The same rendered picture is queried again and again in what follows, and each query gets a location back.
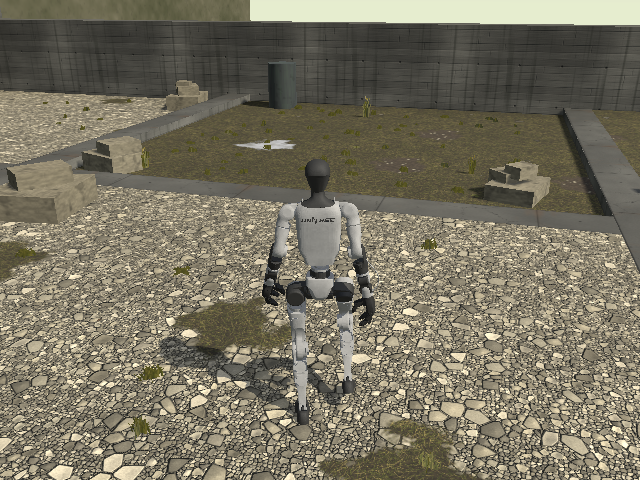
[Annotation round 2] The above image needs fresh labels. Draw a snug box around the right robot forearm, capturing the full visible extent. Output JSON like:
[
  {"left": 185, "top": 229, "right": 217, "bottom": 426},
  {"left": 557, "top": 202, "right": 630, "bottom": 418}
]
[{"left": 353, "top": 244, "right": 374, "bottom": 298}]

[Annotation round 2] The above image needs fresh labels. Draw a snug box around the robot left hand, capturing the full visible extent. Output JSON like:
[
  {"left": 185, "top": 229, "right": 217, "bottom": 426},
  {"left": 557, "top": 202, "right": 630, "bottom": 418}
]
[{"left": 262, "top": 283, "right": 285, "bottom": 306}]

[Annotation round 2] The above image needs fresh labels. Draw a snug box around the left robot forearm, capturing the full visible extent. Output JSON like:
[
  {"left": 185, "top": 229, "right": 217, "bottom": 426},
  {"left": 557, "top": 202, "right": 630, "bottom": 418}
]
[{"left": 264, "top": 243, "right": 282, "bottom": 286}]

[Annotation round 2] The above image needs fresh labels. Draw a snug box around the robot right upper arm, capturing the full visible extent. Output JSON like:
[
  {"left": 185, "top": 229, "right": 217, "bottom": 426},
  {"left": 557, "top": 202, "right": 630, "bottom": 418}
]
[{"left": 339, "top": 202, "right": 363, "bottom": 259}]

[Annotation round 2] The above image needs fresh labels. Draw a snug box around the robot left upper arm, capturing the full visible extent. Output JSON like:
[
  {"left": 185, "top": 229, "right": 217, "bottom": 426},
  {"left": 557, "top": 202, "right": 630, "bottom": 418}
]
[{"left": 272, "top": 202, "right": 298, "bottom": 258}]

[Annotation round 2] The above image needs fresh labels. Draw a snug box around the robot right hand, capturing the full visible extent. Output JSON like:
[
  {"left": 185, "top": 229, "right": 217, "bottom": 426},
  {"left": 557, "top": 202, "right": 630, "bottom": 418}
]
[{"left": 352, "top": 296, "right": 375, "bottom": 326}]

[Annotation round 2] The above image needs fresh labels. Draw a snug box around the robot right thigh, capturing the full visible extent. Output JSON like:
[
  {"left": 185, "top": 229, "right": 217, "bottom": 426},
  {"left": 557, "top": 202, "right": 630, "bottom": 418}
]
[{"left": 333, "top": 277, "right": 354, "bottom": 331}]

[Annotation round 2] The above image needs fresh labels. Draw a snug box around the robot right foot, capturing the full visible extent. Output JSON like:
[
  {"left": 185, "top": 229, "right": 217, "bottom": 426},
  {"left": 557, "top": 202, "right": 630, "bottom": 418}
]
[{"left": 342, "top": 376, "right": 356, "bottom": 393}]

